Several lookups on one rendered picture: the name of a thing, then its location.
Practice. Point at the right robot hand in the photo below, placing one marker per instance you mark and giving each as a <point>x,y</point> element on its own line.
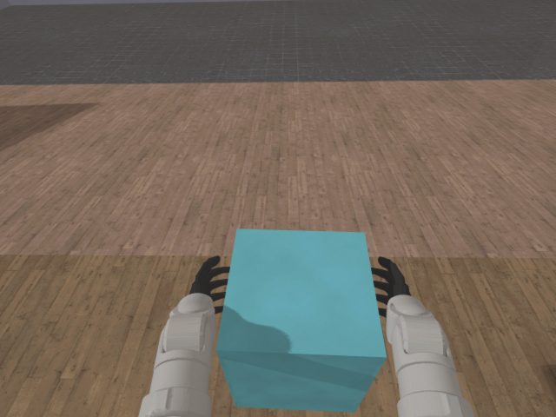
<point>396,282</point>

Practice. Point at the left robot hand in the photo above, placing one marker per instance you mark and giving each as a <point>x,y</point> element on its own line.
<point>203,283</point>

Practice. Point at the right robot forearm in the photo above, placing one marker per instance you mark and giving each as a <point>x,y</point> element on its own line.
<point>423,362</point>

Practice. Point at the carton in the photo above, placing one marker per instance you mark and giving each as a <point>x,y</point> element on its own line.
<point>300,325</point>

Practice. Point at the left robot forearm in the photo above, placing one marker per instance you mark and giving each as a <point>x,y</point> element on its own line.
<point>179,386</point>

